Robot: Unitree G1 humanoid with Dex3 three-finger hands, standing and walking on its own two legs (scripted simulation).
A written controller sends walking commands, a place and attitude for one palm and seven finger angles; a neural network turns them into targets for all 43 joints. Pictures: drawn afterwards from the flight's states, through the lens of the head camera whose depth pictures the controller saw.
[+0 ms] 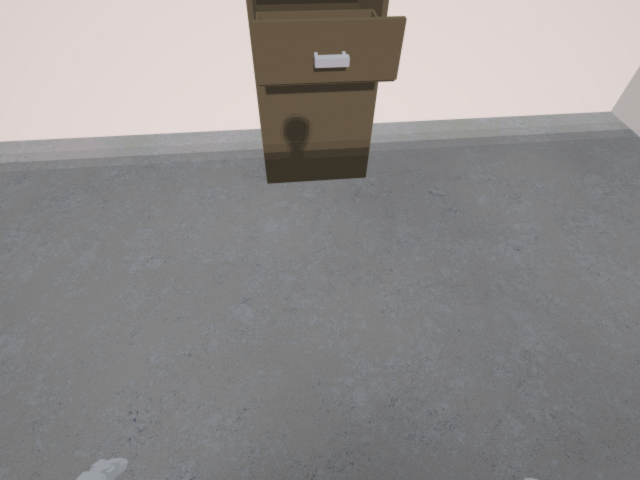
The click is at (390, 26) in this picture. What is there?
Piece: drawer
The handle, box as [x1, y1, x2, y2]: [314, 51, 349, 67]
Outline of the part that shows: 348,54 346,54 344,51 342,51 341,54 318,55 316,52 314,52 315,67 348,66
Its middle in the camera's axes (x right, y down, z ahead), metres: +0.03 -0.53 +1.13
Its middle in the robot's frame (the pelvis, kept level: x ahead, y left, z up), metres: +1.20 +0.03 -0.02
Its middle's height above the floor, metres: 0.74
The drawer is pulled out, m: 0.30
